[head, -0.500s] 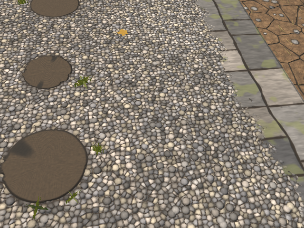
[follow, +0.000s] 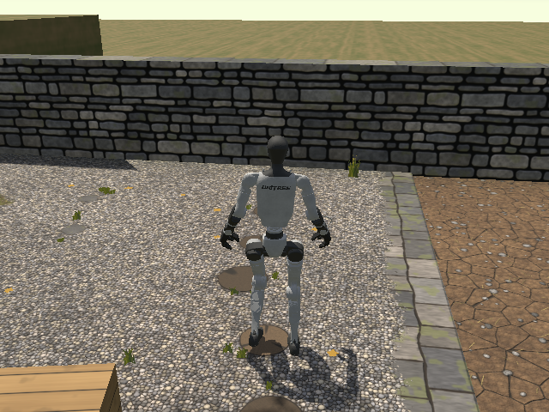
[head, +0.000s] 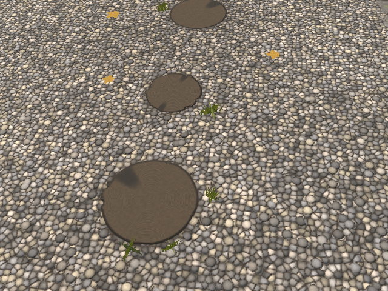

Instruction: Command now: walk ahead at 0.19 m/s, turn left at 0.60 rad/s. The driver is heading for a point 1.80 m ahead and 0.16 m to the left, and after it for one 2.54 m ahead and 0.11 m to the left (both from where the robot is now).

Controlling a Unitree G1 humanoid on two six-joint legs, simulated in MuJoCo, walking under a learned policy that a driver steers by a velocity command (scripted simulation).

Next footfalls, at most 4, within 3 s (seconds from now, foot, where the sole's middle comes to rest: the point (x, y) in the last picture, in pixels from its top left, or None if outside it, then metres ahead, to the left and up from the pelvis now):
0.34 left None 0.15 0.19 -0.78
0.82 right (179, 280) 0.52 0.12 -0.78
1.20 left None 0.43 0.34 -0.78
1.52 right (171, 264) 0.57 0.14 -0.78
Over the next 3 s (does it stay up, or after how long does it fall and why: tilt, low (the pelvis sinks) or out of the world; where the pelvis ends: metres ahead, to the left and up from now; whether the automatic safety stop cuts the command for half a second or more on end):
stays up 1.09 0.17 0.00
